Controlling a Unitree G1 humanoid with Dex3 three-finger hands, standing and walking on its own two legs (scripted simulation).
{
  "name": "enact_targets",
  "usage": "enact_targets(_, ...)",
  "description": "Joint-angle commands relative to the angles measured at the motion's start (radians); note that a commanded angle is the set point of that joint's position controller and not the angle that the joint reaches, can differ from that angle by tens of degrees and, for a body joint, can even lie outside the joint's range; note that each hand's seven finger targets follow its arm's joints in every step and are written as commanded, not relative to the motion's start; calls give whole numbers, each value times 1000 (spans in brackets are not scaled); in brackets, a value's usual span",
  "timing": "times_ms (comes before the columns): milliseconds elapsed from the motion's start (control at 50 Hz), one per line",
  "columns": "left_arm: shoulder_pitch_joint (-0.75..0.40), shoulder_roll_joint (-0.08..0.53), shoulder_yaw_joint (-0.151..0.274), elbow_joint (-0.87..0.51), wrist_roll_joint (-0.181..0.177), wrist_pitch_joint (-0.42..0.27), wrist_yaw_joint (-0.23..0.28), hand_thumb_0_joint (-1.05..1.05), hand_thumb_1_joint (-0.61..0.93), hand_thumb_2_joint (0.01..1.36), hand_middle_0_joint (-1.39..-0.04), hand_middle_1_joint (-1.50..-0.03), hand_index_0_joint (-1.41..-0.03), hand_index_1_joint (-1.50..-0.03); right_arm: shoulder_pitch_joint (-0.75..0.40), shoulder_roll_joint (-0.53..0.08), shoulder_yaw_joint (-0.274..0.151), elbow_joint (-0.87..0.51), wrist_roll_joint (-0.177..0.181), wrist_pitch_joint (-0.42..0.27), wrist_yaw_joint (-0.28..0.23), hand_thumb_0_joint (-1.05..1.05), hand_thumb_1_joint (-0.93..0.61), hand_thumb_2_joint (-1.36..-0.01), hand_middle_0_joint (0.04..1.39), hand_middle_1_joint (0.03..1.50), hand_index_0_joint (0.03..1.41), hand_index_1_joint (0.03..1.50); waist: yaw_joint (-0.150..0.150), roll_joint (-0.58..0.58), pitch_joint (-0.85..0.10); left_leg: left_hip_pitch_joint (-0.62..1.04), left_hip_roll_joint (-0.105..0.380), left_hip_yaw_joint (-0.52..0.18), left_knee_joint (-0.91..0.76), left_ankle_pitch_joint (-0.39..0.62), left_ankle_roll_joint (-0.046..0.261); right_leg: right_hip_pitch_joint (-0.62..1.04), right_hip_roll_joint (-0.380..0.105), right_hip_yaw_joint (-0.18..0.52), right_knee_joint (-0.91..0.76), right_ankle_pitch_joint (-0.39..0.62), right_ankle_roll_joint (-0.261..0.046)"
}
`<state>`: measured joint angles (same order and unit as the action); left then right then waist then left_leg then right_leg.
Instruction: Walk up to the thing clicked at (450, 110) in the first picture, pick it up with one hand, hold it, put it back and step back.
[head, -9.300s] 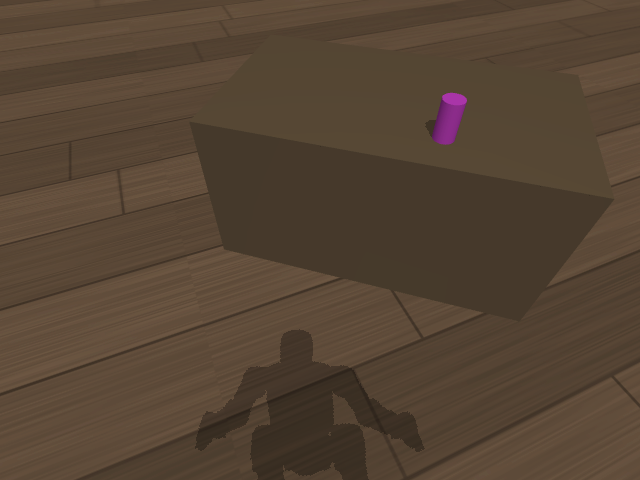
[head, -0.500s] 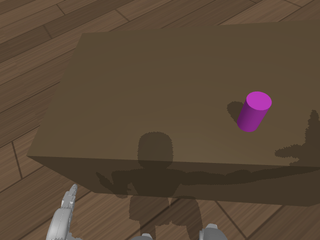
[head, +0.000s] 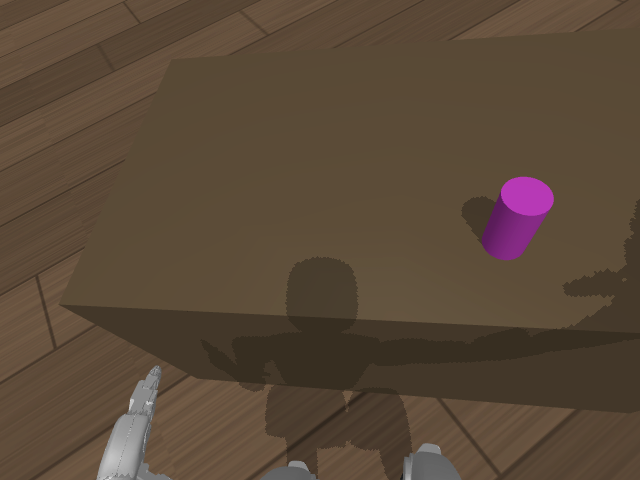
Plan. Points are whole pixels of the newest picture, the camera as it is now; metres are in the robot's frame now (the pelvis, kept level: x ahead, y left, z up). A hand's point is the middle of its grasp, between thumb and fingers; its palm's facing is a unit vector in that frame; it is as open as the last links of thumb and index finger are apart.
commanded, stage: go down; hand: right
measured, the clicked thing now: (514, 221) +0.49 -0.22 -0.06
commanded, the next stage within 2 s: approach in 0.14 s
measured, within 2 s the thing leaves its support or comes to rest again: neither
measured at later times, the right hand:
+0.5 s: hand out of the picture +0.41 -0.39 +0.05, palm faces +0.24 +0.97 -0.01, open 17.7 cm
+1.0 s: hand (558, 235) +0.47 -0.28 -0.06, palm faces +0.21 +0.98 +0.02, open 17.7 cm
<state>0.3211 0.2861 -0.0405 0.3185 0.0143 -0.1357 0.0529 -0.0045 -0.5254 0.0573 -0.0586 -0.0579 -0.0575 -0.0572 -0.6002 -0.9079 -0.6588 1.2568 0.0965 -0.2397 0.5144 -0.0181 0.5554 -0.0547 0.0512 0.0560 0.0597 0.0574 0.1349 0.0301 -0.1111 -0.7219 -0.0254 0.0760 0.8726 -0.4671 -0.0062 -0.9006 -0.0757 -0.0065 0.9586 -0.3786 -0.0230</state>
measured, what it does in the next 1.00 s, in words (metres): lowers itself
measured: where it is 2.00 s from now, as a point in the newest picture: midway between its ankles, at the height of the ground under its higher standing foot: outside the picture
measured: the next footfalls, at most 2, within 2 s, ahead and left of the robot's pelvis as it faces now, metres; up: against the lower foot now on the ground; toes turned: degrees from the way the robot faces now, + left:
none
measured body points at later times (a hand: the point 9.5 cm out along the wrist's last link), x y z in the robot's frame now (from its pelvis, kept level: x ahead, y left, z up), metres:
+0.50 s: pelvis +0.00 -0.01 -0.01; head +0.11 -0.06 +0.42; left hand +0.16 +0.25 -0.04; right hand +0.39 -0.44 +0.05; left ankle -0.03 +0.13 -0.68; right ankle +0.04 -0.10 -0.68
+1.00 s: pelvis -0.03 -0.01 -0.07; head +0.13 -0.08 +0.35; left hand +0.12 +0.25 -0.05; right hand +0.45 -0.33 -0.06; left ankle -0.03 +0.13 -0.68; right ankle +0.04 -0.10 -0.68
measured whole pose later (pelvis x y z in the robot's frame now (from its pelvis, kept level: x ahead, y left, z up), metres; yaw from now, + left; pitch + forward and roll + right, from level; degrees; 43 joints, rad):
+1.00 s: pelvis -0.03 -0.01 -0.07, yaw +3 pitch +27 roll +8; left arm 0.38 0.24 0.01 0.01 0.09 -0.08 -0.04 -0.01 -0.54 0.06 -0.06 -0.05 -0.05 -0.06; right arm -0.72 -0.68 -0.63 1.18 0.06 -0.52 0.25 -0.02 0.60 -0.04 0.03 0.05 0.05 0.05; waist 0.26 0.02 -0.14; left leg -1.11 -0.05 0.09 1.21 -0.56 -0.01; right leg -1.30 -0.11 0.03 1.29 -0.47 -0.03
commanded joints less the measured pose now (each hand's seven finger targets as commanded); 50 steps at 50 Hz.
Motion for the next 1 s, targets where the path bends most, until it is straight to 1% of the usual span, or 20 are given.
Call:
enact_targets(0,15,181,89,-149,-5,-47,21,0,-548,57,-51,-55,-52,-54,-287,-404,-45,-193,25,-64,1,0,560,-54,51,55,53,55,-30,-261,-392,-17,-19,-30,-92,273,34,491,16,70,-100,329,4)
enact_targets(80,31,209,118,-151,-2,-49,22,0,-550,58,-51,-55,-52,-55,-302,-440,-60,-213,25,-63,3,0,579,-57,47,57,52,57,-21,-275,-437,-3,-18,-33,-93,295,31,509,16,71,-93,341,4)
enact_targets(160,22,145,61,-107,-6,-42,16,0,-546,56,-52,-55,-54,-54,-313,-417,-49,-180,27,-63,4,0,576,-58,47,57,52,57,-35,-274,-370,-20,-18,-34,-89,287,32,461,19,69,-90,332,3)
enact_targets(240,58,207,108,-146,-1,-43,24,0,-579,60,-54,-40,-40,-55,-321,-450,-62,-208,26,-67,8,0,592,-54,36,52,44,52,-23,-285,-435,-13,-25,-20,-87,289,34,527,10,81,-99,382,16)
enact_targets(300,38,137,58,-111,-8,-44,12,0,-583,62,-54,-40,-38,-56,-323,-356,-32,-172,53,-81,16,0,605,-51,35,53,45,52,-16,-265,-339,-61,-27,-24,-85,251,35,468,11,80,-98,329,10)
enact_targets(440,10,168,90,-208,7,-85,1,0,-578,62,-55,-46,-43,-58,-316,-194,8,-121,104,-188,19,0,611,-60,30,56,44,55,48,-175,-371,-142,-30,-26,-8,235,27,385,9,85,-17,272,2)
enact_targets(500,56,184,109,-250,14,-87,-6,0,-571,60,-55,-45,-43,-57,-344,-187,-7,-135,112,-230,2,0,611,-56,29,56,44,56,59,-184,-403,-176,-30,-31,29,239,22,350,11,86,29,272,-4)
enact_targets(580,87,179,143,-281,28,-80,-23,0,-561,56,-54,-47,-45,-56,-352,-138,2,-130,93,-273,-51,0,611,-43,37,52,48,52,70,-231,-362,-278,-36,-29,88,167,29,297,10,88,70,221,5)
enact_targets(620,81,198,166,-310,40,-76,-27,0,-558,55,-54,-47,-46,-54,-421,-223,-46,-234,65,-309,-93,0,605,-42,40,51,49,50,56,-278,-463,-284,-37,-28,129,182,32,310,6,94,103,251,10)
enact_targets(660,63,207,186,-383,51,-74,-30,0,-565,62,-53,-45,-43,-55,-412,-181,-30,-223,40,-333,-116,0,609,-50,36,53,46,53,75,-317,-520,-323,-42,-19,166,184,37,354,-3,106,133,319,22)
enact_targets(700,75,237,228,-410,56,-67,-31,0,-558,60,-49,-43,-40,-52,-479,-232,-64,-336,27,-366,-143,0,611,-46,38,53,45,53,74,-399,-634,-318,-42,-14,195,222,37,436,-12,115,163,428,32)
enact_targets(740,91,186,183,-398,61,-48,-44,0,-579,68,-51,-46,-40,-58,-409,-159,-44,-213,17,-364,-163,0,611,-18,51,42,51,42,86,-357,-562,-341,-48,-6,202,228,37,364,-8,114,189,428,26)
enact_targets(780,56,171,167,-436,68,-36,-52,0,-573,64,-50,-46,-41,-56,-463,-155,-48,-262,5,-382,-193,0,610,-19,51,42,51,42,74,-402,-591,-340,-47,-10,216,220,42,345,-11,114,187,404,33)
enact_targets(800,47,155,157,-450,69,-28,-53,0,-570,62,-51,-44,-42,-54,-545,-246,-93,-372,-6,-399,-218,0,611,-26,46,46,48,46,48,-470,-650,-349,-46,-15,223,200,46,380,-15,111,191,389,37)
enact_targets(820,57,169,176,-467,74,-22,-56,0,-559,59,-48,-46,-41,-53,-479,-140,-22,-260,-24,-381,-219,0,611,-23,42,47,44,47,85,-463,-637,-371,-49,-5,228,200,45,400,-23,112,192,400,41)
enact_targets(860,117,118,138,-418,77,0,-74,0,-547,49,-51,-51,-49,-53,-399,-3,35,-181,-29,-352,-227,0,599,-31,44,46,45,46,86,-438,-498,-408,-50,-2,218,144,47,313,-25,121,171,320,42)
enact_targets(880,98,102,119,-423,75,5,-76,0,-544,46,-52,-53,-52,-53,-437,-3,33,-221,-26,-352,-241,0,611,-38,37,50,41,50,75,-434,-508,-420,-52,-2,216,119,49,304,-26,127,160,260,44)
enact_targets(920,84,176,189,-479,78,13,-68,0,-542,43,-52,-54,-54,-53,-481,-100,-9,-339,-38,-355,-274,0,610,-41,33,50,37,50,67,-465,-630,-391,-51,-2,222,127,48,369,-34,138,157,258,48)
enact_targets(960,102,180,203,-514,73,27,-73,0,-544,45,-55,-57,-56,-55,-406,59,78,-240,-35,-321,-281,0,597,-49,31,51,36,51,115,-375,-527,-406,-54,10,203,86,44,313,-33,151,134,159,41)
enact_targets(980,102,168,187,-523,70,28,-73,0,-543,43,-53,-56,-55,-54,-415,67,66,-277,-24,-319,-296,0,607,-46,29,51,34,51,104,-340,-531,-374,-54,5,192,109,40,279,-30,148,136,149,32)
